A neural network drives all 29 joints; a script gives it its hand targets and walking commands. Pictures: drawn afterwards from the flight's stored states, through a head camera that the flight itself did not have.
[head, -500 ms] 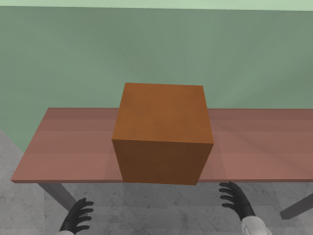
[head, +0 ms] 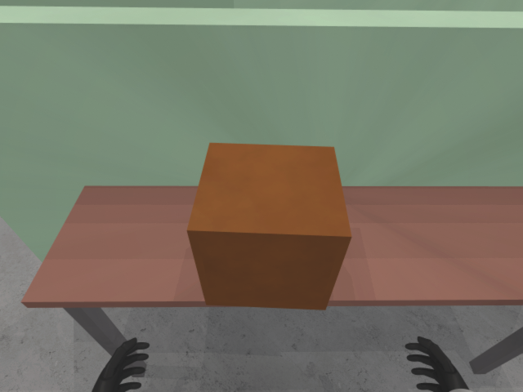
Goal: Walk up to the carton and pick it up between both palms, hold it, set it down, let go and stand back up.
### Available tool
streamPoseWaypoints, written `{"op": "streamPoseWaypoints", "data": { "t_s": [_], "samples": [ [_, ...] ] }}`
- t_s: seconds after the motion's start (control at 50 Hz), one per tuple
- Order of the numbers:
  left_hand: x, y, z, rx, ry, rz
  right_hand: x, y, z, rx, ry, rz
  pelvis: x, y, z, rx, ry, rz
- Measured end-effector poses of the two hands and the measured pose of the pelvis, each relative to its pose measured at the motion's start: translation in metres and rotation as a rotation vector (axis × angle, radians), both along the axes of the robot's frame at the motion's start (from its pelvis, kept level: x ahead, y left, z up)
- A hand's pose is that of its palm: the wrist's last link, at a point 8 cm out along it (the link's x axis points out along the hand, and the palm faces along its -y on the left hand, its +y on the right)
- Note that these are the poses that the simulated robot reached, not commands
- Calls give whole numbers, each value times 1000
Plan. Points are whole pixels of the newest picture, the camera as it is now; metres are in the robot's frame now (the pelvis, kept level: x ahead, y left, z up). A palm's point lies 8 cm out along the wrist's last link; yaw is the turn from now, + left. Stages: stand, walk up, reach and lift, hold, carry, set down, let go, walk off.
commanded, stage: stand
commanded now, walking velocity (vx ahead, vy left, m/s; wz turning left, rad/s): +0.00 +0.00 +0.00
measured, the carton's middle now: (268, 227) +0.42 -0.03 -0.01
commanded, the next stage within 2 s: none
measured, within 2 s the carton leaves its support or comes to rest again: neither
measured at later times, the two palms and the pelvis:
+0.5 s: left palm out of the picture +0.16 +0.25 -0.07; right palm out of the picture +0.13 -0.29 -0.07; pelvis -0.01 +0.00 +0.00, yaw +0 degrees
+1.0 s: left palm out of the picture +0.15 +0.25 -0.08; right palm out of the picture +0.12 -0.29 -0.07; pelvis -0.01 +0.00 +0.00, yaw +0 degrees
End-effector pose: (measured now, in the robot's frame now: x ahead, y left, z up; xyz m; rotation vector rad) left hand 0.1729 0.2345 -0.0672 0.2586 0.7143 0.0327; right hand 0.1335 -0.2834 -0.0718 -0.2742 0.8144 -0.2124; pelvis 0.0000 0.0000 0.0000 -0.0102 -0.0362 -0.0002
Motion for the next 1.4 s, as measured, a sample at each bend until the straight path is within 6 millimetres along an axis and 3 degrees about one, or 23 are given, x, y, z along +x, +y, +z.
{"op": "streamPoseWaypoints", "data": {
  "t_s": [1.4],
  "samples": [
    [-38, 20, -14, 43, 87, 26, -17, -6, 4, -15, -10, -2, -17, 0, -1, 0, -29, 0]
  ]
}}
